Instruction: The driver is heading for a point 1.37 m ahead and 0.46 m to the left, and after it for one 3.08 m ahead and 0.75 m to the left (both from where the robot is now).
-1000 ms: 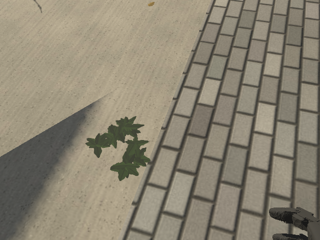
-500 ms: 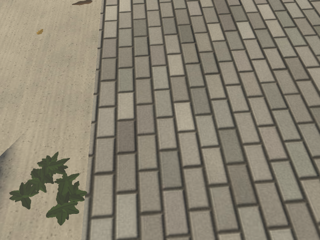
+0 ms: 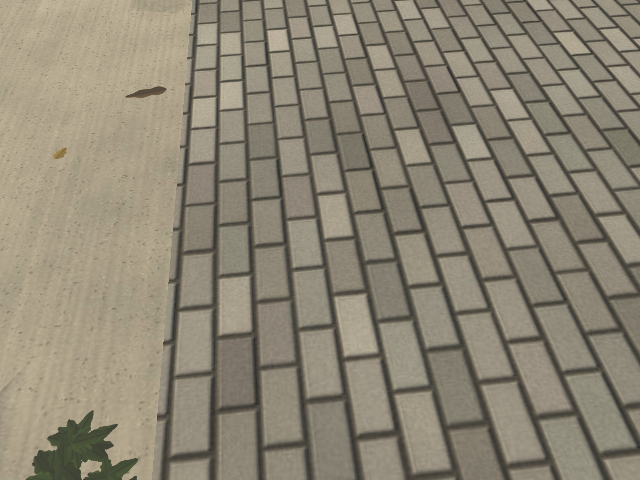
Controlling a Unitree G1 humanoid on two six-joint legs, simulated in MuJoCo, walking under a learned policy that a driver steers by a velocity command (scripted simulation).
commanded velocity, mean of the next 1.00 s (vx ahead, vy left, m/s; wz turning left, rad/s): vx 0.48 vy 0.00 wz -0.01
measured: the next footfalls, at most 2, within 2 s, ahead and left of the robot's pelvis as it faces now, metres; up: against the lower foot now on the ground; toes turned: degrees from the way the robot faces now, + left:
left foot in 0.12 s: +0.19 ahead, +0.17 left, +0.00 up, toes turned +2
right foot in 0.64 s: +0.56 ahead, -0.03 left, +0.00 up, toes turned +0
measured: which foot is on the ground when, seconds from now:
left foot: up 0.00-0.10, down 0.12-0.64, up 0.66-1.00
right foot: down 0.00-0.14, up 0.16-0.62, down 0.64-1.00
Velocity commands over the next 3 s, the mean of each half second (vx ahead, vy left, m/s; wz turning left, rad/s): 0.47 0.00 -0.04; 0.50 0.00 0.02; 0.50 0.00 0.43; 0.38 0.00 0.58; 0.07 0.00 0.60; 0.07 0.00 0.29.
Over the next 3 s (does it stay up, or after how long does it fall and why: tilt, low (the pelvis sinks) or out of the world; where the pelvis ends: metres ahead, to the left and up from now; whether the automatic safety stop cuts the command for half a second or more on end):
stays up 1.18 0.27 -0.02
